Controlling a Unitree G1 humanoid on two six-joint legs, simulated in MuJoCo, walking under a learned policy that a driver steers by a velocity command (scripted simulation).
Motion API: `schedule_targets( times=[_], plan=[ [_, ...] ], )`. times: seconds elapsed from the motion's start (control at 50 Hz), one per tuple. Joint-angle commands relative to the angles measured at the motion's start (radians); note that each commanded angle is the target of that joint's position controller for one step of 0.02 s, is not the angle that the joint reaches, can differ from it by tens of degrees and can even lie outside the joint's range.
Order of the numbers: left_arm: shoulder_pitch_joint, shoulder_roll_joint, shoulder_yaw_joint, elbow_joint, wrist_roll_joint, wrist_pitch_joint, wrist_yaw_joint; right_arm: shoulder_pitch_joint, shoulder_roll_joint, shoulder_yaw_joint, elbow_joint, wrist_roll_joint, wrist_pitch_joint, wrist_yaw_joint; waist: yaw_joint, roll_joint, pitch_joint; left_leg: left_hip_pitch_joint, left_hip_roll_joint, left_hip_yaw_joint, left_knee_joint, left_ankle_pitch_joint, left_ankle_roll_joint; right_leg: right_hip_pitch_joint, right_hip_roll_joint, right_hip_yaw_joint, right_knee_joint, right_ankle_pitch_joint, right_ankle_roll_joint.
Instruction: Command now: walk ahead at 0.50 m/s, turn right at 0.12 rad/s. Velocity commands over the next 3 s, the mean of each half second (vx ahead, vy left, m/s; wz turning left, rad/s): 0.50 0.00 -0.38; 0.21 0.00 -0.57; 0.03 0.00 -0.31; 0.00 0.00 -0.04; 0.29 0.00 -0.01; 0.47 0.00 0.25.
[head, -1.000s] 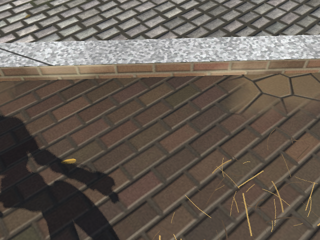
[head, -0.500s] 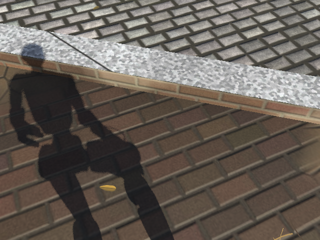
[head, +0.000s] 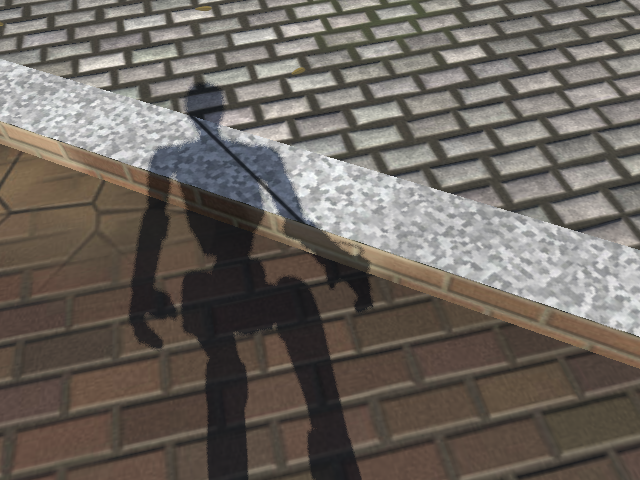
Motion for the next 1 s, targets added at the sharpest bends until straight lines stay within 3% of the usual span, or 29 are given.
schedule_targets(
  times=[0.02,0.1,0.18,0.22,0.24,0.26,0.28,0.3,0.32,0.34,0.36,0.38,0.4,0.44,0.48,0.52,0.58,0.64,0.68,0.7,0.72,0.74,0.76,0.78,0.8,0.82,0.84,0.9,1.0],
  plan=[
    [-0.026,0.169,0.034,-0.058,-0.012,-0.008,0.017,-0.054,-0.034,-0.003,-0.081,-0.009,-0.015,-0.002,-0.023,-0.098,-0.023,-0.075,0.027,-0.008,-0.192,0.127,-0.032,0.056,-0.262,0.270,-0.181,0.149,-0.177],
    [0.041,0.176,0.036,-0.034,-0.023,0.007,0.029,-0.183,-0.026,0.007,-0.103,0.003,-0.023,0.010,0.015,-0.111,-0.007,0.039,-0.029,0.009,-0.425,0.327,-0.056,0.011,-0.219,0.210,-0.166,0.142,-0.137],
    [0.103,0.175,0.037,-0.015,-0.029,0.026,0.036,-0.277,-0.057,0.004,-0.135,0.016,-0.041,0.026,0.030,-0.123,0.006,0.091,-0.052,-0.010,-0.535,0.309,-0.050,0.071,-0.254,0.282,-0.098,0.083,-0.125],
    [0.091,0.193,0.044,-0.020,-0.028,0.035,0.042,-0.238,-0.091,-0.007,-0.129,0.018,-0.050,0.027,-0.009,-0.143,-0.007,0.180,-0.053,-0.012,-0.581,0.258,-0.031,0.083,-0.267,0.320,-0.040,0.081,-0.106],
    [0.082,0.184,0.042,-0.025,-0.027,0.037,0.043,-0.165,-0.112,-0.019,-0.107,0.016,-0.053,0.023,-0.050,-0.141,-0.036,0.291,-0.053,-0.004,-0.611,0.239,-0.010,0.062,-0.242,0.312,0.023,0.115,-0.086],
    [0.064,0.151,0.032,-0.041,-0.020,0.036,0.041,-0.042,-0.154,-0.036,-0.081,0.003,-0.057,0.014,-0.108,-0.119,-0.120,0.488,-0.002,-0.041,-0.593,0.226,0.028,-0.010,-0.184,0.278,0.177,0.142,-0.056],
    [0.050,0.088,0.011,-0.076,0.001,0.032,0.040,0.136,-0.226,-0.055,-0.059,-0.007,-0.054,0.004,-0.177,0.019,-0.271,0.751,0.190,-0.216,-0.570,0.207,0.086,-0.173,-0.102,0.182,0.484,-0.071,-0.013],
    [0.167,0.035,-0.004,-0.107,-0.029,0.018,0.041,0.171,-0.268,-0.064,-0.034,-0.010,-0.036,0.012,-0.113,0.326,-0.353,0.953,0.374,-0.614,-0.674,-0.009,0.216,-0.491,-0.019,0.094,0.748,-0.459,0.022],
    [0.142,0.139,0.019,-0.088,-0.043,0.018,0.044,0.139,-0.165,-0.040,-0.050,-0.006,-0.035,0.017,-0.127,0.191,-0.260,0.869,0.342,-0.622,-0.714,-0.149,0.197,-0.579,-0.088,0.155,0.879,-0.425,0.026],
    [0.073,0.175,0.032,-0.101,-0.041,0.023,0.043,0.088,-0.114,-0.024,-0.057,-0.001,-0.038,0.018,-0.126,0.122,-0.150,0.754,0.302,-0.470,-0.730,-0.108,0.160,-0.598,-0.119,0.149,0.905,-0.328,0.025],
    [0.052,0.159,0.034,-0.101,-0.035,0.030,0.044,0.026,-0.093,-0.014,-0.060,-0.004,-0.039,0.021,-0.094,0.062,-0.098,0.641,0.258,-0.361,-0.758,-0.001,0.143,-0.554,-0.153,0.133,0.893,-0.252,0.035],
    [0.028,0.135,0.030,-0.102,0.064,0.054,0.012,0.027,-0.058,0.007,-0.048,-0.068,-0.024,0.011,-0.064,-0.014,-0.034,0.480,0.235,-0.245,-0.799,0.129,0.113,-0.458,-0.151,0.082,0.822,-0.206,0.029],
    [0.043,0.094,0.026,-0.108,0.072,0.074,-0.007,0.025,-0.077,0.002,-0.037,-0.065,-0.021,0.007,-0.041,0.040,-0.017,0.426,0.208,-0.173,-0.816,0.202,0.108,-0.418,-0.155,0.063,0.818,-0.190,0.039],
    [0.026,0.081,0.023,-0.126,0.050,0.096,-0.028,0.035,-0.089,-0.001,-0.028,-0.041,-0.031,0.012,-0.027,0.079,-0.026,0.407,0.193,-0.087,-0.835,0.311,0.119,-0.415,-0.158,0.055,0.819,-0.135,0.045],
    [-0.039,0.091,0.022,-0.159,0.039,0.105,-0.039,0.049,-0.098,-0.005,-0.016,-0.031,-0.040,0.015,-0.029,0.082,-0.021,0.427,0.200,-0.032,-0.861,0.332,0.134,-0.456,-0.169,0.056,0.773,-0.073,0.053],
    [-0.108,0.088,0.016,-0.186,0.040,0.106,-0.045,0.063,-0.100,-0.006,-0.002,-0.031,-0.041,0.013,-0.038,0.062,0.008,0.446,0.196,0.032,-0.867,0.392,0.138,-0.473,-0.168,0.041,0.668,-0.016,0.062],
    [-0.168,0.061,-0.002,-0.209,0.037,0.099,-0.052,0.057,-0.116,-0.008,0.006,-0.025,-0.033,0.011,-0.039,0.068,0.014,0.421,0.162,0.165,-0.809,0.581,0.100,-0.332,-0.141,-0.020,0.437,0.074,0.049],
    [-0.204,0.087,0.001,-0.228,0.040,0.100,-0.055,0.096,-0.142,-0.015,0.022,-0.018,-0.017,0.007,-0.058,0.093,-0.005,0.486,0.177,0.198,-0.715,0.702,0.067,-0.254,-0.099,-0.069,0.321,0.047,0.019],
    [-0.166,0.114,0.011,-0.225,0.051,0.096,-0.049,0.105,-0.169,-0.023,0.027,-0.012,-0.001,0.000,-0.046,0.096,-0.035,0.541,0.182,0.209,-0.574,0.816,0.050,-0.194,-0.057,-0.085,0.253,-0.015,-0.015],
    [-0.083,0.127,0.019,-0.202,0.062,0.087,-0.042,0.101,-0.178,-0.024,0.025,-0.006,0.009,-0.004,-0.008,0.063,-0.080,0.529,0.166,0.229,-0.418,0.805,0.035,-0.092,-0.024,-0.087,0.183,0.016,-0.037],
    [0.027,0.170,0.035,-0.167,0.075,0.074,-0.025,0.130,-0.172,-0.021,0.023,-0.007,0.014,-0.002,0.037,-0.026,-0.156,0.446,0.121,0.253,-0.194,0.628,-0.003,0.079,-0.037,-0.044,0.111,0.176,-0.066],
    [0.064,0.276,0.057,-0.172,0.064,0.064,-0.007,0.199,-0.081,0.002,-0.015,-0.032,0.023,0.003,-0.007,-0.227,-0.235,0.193,0.045,0.266,0.091,-0.122,-0.041,0.301,-0.324,0.264,0.187,0.644,-0.115],
    [0.080,0.361,0.084,-0.196,0.009,0.082,-0.005,0.238,-0.095,0.000,-0.038,-0.022,0.046,-0.001,0.003,-0.312,-0.386,0.000,-0.104,0.128,0.318,-0.407,-0.068,0.444,-0.476,0.598,0.133,0.804,-0.303],
    [0.060,0.306,0.077,-0.207,-0.012,0.100,0.001,0.179,-0.132,-0.005,-0.026,-0.036,0.060,-0.003,0.020,-0.119,-0.336,-0.043,-0.032,0.030,0.339,-0.332,-0.062,0.393,-0.430,0.488,0.104,0.700,-0.289],
    [-0.002,0.254,0.061,-0.211,-0.010,0.107,0.008,0.118,-0.111,0.001,-0.038,-0.024,0.059,0.000,0.006,-0.105,-0.205,-0.055,-0.015,0.027,0.305,-0.251,-0.059,0.262,-0.383,0.407,0.075,0.625,-0.271],
    [-0.054,0.201,0.045,-0.211,0.000,0.113,0.014,0.092,-0.105,0.004,-0.034,-0.027,0.059,-0.003,-0.025,-0.070,-0.115,-0.039,0.014,0.018,0.225,-0.184,-0.061,0.157,-0.316,0.350,0.038,0.542,-0.223],
    [-0.080,0.180,0.039,-0.213,-0.002,0.117,0.022,0.089,-0.110,0.003,-0.037,-0.038,0.069,-0.005,-0.047,-0.100,-0.082,0.000,0.023,0.013,0.166,-0.148,-0.065,0.087,-0.273,0.318,0.017,0.506,-0.198],
    [-0.092,0.192,0.042,-0.213,0.009,0.112,0.015,0.123,-0.106,0.004,-0.025,-0.042,0.099,-0.004,-0.070,-0.088,-0.123,0.089,-0.008,0.021,0.114,-0.109,-0.071,0.015,-0.236,0.293,-0.002,0.475,-0.179],
    [-0.075,0.213,0.054,-0.207,0.015,0.122,0.016,0.028,-0.098,0.005,-0.057,-0.038,0.117,-0.009,-0.042,-0.116,-0.094,0.050,-0.025,0.000,-0.019,-0.066,-0.078,-0.015,-0.211,0.373,-0.054,0.117,-0.169]
  ],
)
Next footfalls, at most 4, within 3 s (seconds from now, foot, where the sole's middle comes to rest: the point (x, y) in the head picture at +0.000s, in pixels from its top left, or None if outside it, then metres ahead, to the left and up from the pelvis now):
0.26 left None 0.31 0.14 -0.78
0.72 right None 0.45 -0.13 -0.78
1.26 left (336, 442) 0.56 0.04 -0.78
1.54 right None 0.37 -0.14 -0.78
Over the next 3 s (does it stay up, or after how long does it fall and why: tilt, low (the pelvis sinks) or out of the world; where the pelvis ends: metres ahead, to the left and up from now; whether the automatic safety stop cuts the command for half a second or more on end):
stays up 0.71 -0.30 -0.01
